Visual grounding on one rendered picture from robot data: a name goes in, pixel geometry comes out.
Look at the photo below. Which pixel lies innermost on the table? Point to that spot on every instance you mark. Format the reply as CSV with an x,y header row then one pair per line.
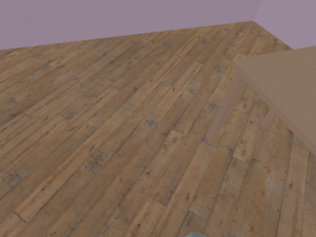
x,y
286,81

